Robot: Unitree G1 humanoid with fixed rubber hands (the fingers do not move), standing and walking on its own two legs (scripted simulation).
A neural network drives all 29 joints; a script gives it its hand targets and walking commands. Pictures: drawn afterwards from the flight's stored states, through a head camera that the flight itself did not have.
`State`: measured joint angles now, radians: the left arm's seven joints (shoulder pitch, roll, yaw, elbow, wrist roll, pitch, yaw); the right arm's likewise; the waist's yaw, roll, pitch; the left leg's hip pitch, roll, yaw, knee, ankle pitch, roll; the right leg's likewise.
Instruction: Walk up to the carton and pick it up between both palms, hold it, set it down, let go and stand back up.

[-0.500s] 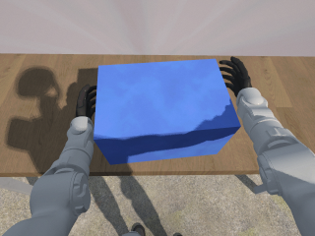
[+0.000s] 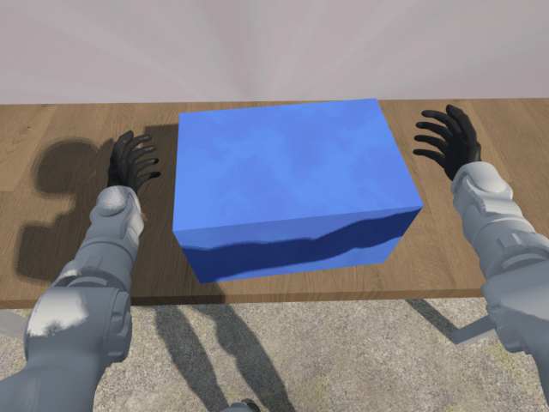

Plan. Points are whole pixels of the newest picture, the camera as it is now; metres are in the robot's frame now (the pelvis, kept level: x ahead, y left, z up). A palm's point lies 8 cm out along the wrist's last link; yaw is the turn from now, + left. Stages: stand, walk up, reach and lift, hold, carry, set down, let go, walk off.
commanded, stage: set down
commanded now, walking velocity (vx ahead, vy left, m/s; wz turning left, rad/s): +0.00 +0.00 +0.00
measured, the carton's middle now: (287, 191) +0.44 +0.02 +0.02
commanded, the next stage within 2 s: none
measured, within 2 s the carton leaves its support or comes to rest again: neither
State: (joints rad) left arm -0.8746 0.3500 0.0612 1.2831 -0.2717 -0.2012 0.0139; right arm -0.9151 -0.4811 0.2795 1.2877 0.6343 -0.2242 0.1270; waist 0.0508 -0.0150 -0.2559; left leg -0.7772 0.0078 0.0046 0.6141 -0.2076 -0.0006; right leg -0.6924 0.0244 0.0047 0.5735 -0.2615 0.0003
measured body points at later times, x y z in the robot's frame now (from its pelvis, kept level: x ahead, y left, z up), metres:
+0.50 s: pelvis -0.03 -0.01 +0.01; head +0.00 +0.00 +0.46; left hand +0.34 +0.28 +0.06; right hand +0.39 -0.24 +0.10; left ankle +0.03 +0.10 -0.72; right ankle -0.01 -0.13 -0.72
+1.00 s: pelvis +0.01 -0.02 +0.02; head -0.01 -0.01 +0.47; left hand +0.26 +0.30 +0.06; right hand +0.31 -0.26 +0.06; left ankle +0.03 +0.10 -0.72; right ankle -0.01 -0.12 -0.72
